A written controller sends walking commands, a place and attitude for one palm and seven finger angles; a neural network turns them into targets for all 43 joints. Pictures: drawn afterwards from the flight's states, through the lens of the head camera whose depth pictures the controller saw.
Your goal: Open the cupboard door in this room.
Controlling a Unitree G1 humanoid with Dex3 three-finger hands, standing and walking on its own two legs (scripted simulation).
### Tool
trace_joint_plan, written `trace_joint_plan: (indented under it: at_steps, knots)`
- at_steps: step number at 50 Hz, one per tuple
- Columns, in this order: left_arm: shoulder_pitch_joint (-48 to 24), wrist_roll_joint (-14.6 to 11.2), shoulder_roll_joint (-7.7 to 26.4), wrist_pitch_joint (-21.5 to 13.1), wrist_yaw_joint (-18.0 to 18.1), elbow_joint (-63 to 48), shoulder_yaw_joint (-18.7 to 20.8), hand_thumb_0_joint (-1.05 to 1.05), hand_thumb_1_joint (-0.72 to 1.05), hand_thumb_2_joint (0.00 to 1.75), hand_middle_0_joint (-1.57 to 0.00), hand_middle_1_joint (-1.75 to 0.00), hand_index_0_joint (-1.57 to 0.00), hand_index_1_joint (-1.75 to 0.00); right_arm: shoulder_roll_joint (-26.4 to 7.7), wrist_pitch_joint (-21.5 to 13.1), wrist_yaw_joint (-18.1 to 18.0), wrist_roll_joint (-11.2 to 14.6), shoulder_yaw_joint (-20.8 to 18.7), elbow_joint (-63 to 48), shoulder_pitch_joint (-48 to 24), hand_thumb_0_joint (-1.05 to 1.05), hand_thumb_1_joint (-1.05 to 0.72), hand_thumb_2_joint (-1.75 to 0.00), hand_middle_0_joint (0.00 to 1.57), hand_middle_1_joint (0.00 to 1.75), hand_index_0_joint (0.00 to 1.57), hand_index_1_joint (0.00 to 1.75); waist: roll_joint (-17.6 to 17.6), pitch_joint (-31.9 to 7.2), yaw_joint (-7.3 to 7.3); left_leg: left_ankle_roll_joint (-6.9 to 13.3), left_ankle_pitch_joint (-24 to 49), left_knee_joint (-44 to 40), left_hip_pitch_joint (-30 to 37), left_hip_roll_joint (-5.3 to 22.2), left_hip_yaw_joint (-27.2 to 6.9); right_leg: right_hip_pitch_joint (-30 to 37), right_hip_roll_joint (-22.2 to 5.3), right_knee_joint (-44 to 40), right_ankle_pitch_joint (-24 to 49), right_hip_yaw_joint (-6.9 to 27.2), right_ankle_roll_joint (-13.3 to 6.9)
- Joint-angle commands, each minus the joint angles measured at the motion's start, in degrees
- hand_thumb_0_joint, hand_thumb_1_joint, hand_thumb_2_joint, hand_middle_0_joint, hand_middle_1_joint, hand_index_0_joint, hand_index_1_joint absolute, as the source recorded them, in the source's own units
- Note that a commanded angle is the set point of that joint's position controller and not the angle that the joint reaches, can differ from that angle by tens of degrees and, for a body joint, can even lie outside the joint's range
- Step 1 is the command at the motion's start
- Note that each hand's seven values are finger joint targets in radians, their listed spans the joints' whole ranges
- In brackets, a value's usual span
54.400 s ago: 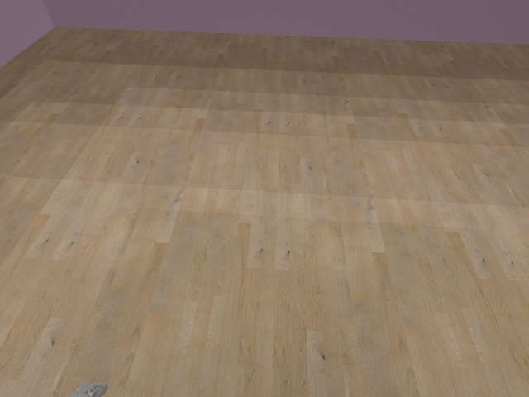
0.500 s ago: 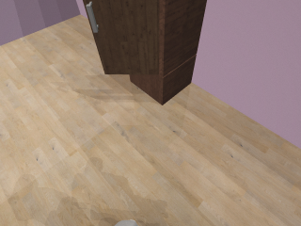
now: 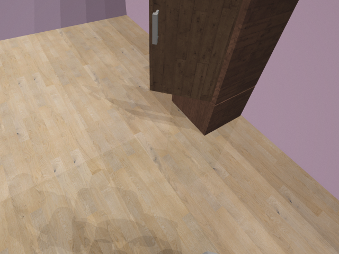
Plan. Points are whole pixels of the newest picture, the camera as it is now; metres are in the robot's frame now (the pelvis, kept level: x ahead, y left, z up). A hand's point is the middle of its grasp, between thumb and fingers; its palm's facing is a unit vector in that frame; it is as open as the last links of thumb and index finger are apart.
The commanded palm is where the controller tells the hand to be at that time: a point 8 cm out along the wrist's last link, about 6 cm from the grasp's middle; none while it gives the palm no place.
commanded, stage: take the last steps up to it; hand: left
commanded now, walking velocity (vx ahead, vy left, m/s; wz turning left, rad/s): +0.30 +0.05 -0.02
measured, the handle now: (156, 27) +1.04 +0.16 +0.01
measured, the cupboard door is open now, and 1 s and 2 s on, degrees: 44 44 44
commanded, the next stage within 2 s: come to a stop and stand still in 1.04 s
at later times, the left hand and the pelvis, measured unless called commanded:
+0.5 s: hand (133, 191) +0.31 +0.13 -0.16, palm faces -0.03 -0.99 -0.16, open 7.3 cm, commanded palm none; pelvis +0.18 -0.02 -0.01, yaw +0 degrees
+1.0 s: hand (110, 190) +0.32 +0.21 -0.18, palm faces +0.08 -0.98 -0.15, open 7.3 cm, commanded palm none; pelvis +0.37 +0.04 -0.01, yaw -1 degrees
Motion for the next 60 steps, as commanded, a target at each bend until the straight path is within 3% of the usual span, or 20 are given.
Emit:
trace_joint_plan:
  at_steps: [1,14,16,18,19,20,21,22,24,27,38,40,41,42,44,45,47,51,57,60]
  knots:
    - [-2.4,-0.2,1.0,-2.5,-0.1,-4.9,0.0,0.00,0.90,0.90,-0.20,-0.30,-0.20,-0.30,-7.2,-1.9,-1.2,0.7,-1.2,1.7,9.7,0.00,-0.90,-0.90,0.20,0.30,0.20,0.30,7.5,-1.7,-1.82,5.4,19.3,-15.9,11.2,15.0,-11.9,-10.4,-0.6,-0.1,7.0,1.6,0.3]
    - [-18.7,-0.6,-1.6,-2.7,-0.4,-11.5,-0.7,0.00,0.90,0.90,-0.20,-0.30,-0.20,-0.30,-4.9,-2.0,-1.9,-0.1,-0.3,8.5,20.3,0.00,-0.90,-0.90,0.20,0.30,0.20,0.30,6.4,4.7,-5.21,5.3,32.0,-13.5,14.6,16.1,-8.3,-8.3,2.1,-22.2,9.9,-1.1,-2.1]
    - [-17.2,-0.6,-1.1,-3.0,-0.4,-11.5,-0.6,0.00,0.90,0.90,-0.20,-0.30,-0.20,-0.30,-5.5,-1.9,-2.0,-0.1,-0.2,9.1,20.4,0.00,-0.90,-0.90,0.20,0.30,0.20,0.30,6.9,3.5,-4.31,4.8,39.2,-9.6,13.5,15.6,-7.3,-1.5,4.3,-26.2,7.5,-3.0,-3.3]
    - [-7.5,-0.6,0.0,-3.5,-0.1,-8.8,0.0,0.00,0.90,0.90,-0.20,-0.30,-0.20,-0.30,-6.2,-1.7,-2.1,0.4,-0.4,9.6,19.1,0.00,-0.90,-0.90,0.20,0.30,0.20,0.30,6.1,-0.8,0.29,2.4,47.4,1.1,11.1,13.0,-5.4,12.6,7.2,-31.9,10.2,-4.7,-4.7]
    - [0.9,-0.5,2.2,-4.1,0.3,-6.3,0.9,0.00,0.90,0.90,-0.20,-0.30,-0.20,-0.30,-6.1,-1.9,-1.9,1.1,-0.6,9.0,17.5,0.00,-0.90,-0.90,0.20,0.30,0.20,0.30,5.1,-5.4,3.93,0.5,43.9,11.7,2.6,10.8,-4.3,28.0,4.5,-33.8,14.9,-1.0,-6.6]
    - [10.9,-0.3,7.5,-4.8,1.1,-3.6,2.4,0.00,0.90,0.90,-0.20,-0.30,-0.20,-0.30,-4.6,-2.2,-1.5,1.9,-0.8,7.2,17.0,0.00,-0.90,-0.90,0.20,0.30,0.20,0.30,-3.9,-12.0,6.94,-2.1,20.9,28.4,-12.7,4.0,0.0,44.3,-10.2,-35.9,22.8,17.8,-12.5]
    - [12.4,-1.3,10.6,-4.3,1.3,-2.7,2.6,0.00,0.90,0.90,-0.20,-0.30,-0.20,-0.30,-3.7,-1.9,-1.7,2.0,-1.0,5.9,16.9,0.00,-0.90,-0.90,0.20,0.30,0.20,0.30,-7.1,-12.2,5.31,-3.6,-19.2,46.9,-20.8,-0.5,-1.7,43.2,-22.7,-43.9,27.4,32.5,-19.0]
    - [7.4,-1.6,8.4,-4.3,1.6,-4.2,2.3,0.00,0.90,0.90,-0.20,-0.30,-0.20,-0.30,-3.8,-1.3,-1.2,1.5,-1.4,5.3,11.7,0.00,-0.90,-0.90,0.20,0.30,0.20,0.30,-4.7,-7.7,4.72,-2.9,-15.0,50.2,-22.8,3.3,-7.9,33.1,-20.2,-48.1,17.0,31.6,-17.0]
    - [-0.5,-1.5,2.4,-4.8,1.7,-5.7,0.7,0.00,0.90,0.90,-0.20,-0.30,-0.20,-0.30,-1.2,0.0,-0.6,0.7,-1.3,4.5,8.8,0.00,-0.90,-0.90,0.20,0.30,0.20,0.30,-1.2,1.3,-0.04,-3.5,-4.5,45.9,-21.9,7.6,-8.9,17.9,-14.5,-52.2,11.7,18.5,-11.6]
    - [-1.4,-1.0,-0.7,-6.0,1.6,-5.1,-0.1,0.00,0.90,0.90,-0.20,-0.30,-0.20,-0.30,0.9,1.4,0.0,0.2,-1.3,6.1,12.7,0.00,-0.90,-0.90,0.20,0.30,0.20,0.30,-2.8,0.4,-3.30,-5.4,0.2,36.6,-17.4,8.3,-6.2,12.9,-9.5,-54.7,16.1,7.4,-9.1]
    - [4.9,-0.4,4.1,-6.4,1.2,-0.1,0.5,0.00,0.90,0.90,-0.20,-0.30,-0.20,-0.30,-1.6,-0.1,2.0,0.5,-1.4,-1.6,-6.7,0.00,-0.90,-0.90,0.20,0.30,0.20,0.30,-5.5,1.5,0.63,-5.5,2.8,10.1,-16.7,5.1,-1.7,23.3,-10.3,-50.2,28.9,5.4,-9.1]
    - [4.8,-0.4,4.9,-6.0,1.3,0.6,0.6,0.00,0.90,0.90,-0.20,-0.30,-0.20,-0.30,-2.9,-0.4,1.9,0.5,-1.4,-1.3,-5.8,0.00,-0.90,-0.90,0.20,0.30,0.20,0.30,-4.7,1.4,-0.78,-4.9,3.2,5.3,-10.3,3.4,-0.2,21.8,-9.8,-47.0,29.1,4.4,-7.9]
    - [3.6,-0.6,5.0,-5.8,1.4,0.4,0.7,0.00,0.90,0.90,-0.20,-0.30,-0.20,-0.30,-4.0,-0.7,1.4,0.2,-1.6,-0.1,-1.7,0.00,-0.90,-0.90,0.20,0.30,0.20,0.30,-2.9,0.1,-3.34,-4.3,5.1,0.7,-2.3,1.8,0.8,19.1,-8.2,-41.8,32.2,2.6,-6.8]
    - [3.4,-0.7,4.2,-5.6,1.3,0.1,0.4,0.00,0.90,0.90,-0.20,-0.30,-0.20,-0.30,-6.5,-1.1,0.9,0.0,-2.1,1.9,5.0,0.00,-0.90,-0.90,0.20,0.30,0.20,0.30,0.9,-3.3,-6.14,-3.1,7.0,-1.8,9.1,3.0,-0.3,14.4,-5.7,-31.8,31.6,0.5,-5.4]
    - [4.5,-1.2,-0.3,-5.5,0.9,-2.8,-0.7,0.00,0.90,0.90,-0.20,-0.30,-0.20,-0.30,-16.1,-0.8,-0.5,-0.5,-4.1,3.8,16.7,0.00,-0.90,-0.90,0.20,0.30,0.20,0.30,18.0,-11.6,-8.97,7.7,19.9,-6.2,24.7,25.3,-26.9,-5.0,5.3,-2.2,-12.2,-4.1,-1.8]
    - [2.0,-0.9,0.6,-5.2,1.4,-4.1,-0.8,0.00,0.90,0.90,-0.20,-0.30,-0.20,-0.30,-15.4,-0.3,-0.7,-0.3,-3.6,3.2,14.7,0.00,-0.90,-0.90,0.20,0.30,0.20,0.30,12.9,-10.1,-8.01,9.3,13.6,-8.1,17.4,26.7,-27.5,-6.3,4.0,6.3,-13.6,0.2,-2.9]
    - [-0.5,-0.8,0.3,-4.6,1.0,-3.9,-0.4,0.00,0.90,0.90,-0.20,-0.30,-0.20,-0.30,-10.6,-0.7,-1.1,0.2,-2.4,0.5,6.5,0.00,-0.90,-0.90,0.20,0.30,0.20,0.30,12.3,-3.5,-5.23,8.2,4.6,-12.6,6.5,23.3,-22.5,-8.8,0.3,9.0,-4.8,3.4,-2.3]
    - [3.2,-0.4,-2.2,-3.0,0.4,-2.7,-0.6,0.00,0.90,0.90,-0.20,-0.30,-0.20,-0.30,-7.6,-1.7,-1.3,0.3,-1.0,0.5,3.5,0.00,-0.90,-0.90,0.20,0.30,0.20,0.30,8.1,-3.4,-1.03,5.4,14.1,-14.2,-0.1,18.4,-10.9,-1.3,-0.5,-2.2,0.7,2.0,-0.9]
    - [-1.7,-0.2,-2.9,-2.5,0.4,-5.3,-0.8,0.00,0.90,0.90,-0.20,-0.30,-0.20,-0.30,-7.3,-0.8,-1.1,-0.1,-1.5,1.6,4.6,0.00,-0.90,-0.90,0.20,0.30,0.20,0.30,7.6,-0.7,-1.53,5.8,7.6,-14.0,-3.0,17.0,-8.6,6.6,1.5,-22.6,3.5,-0.9,-0.4]
    - [0.7,-0.5,-0.8,-2.7,1.1,-3.8,-0.9,0.00,0.90,0.90,-0.20,-0.30,-0.20,-0.30,-5.9,-0.2,-1.5,0.5,-0.6,2.4,3.2,0.00,-0.90,-0.90,0.20,0.30,0.20,0.30,3.2,-1.5,0.98,1.3,14.1,-4.7,-6.2,12.5,-5.9,18.7,2.7,-37.4,13.8,0.1,-0.1]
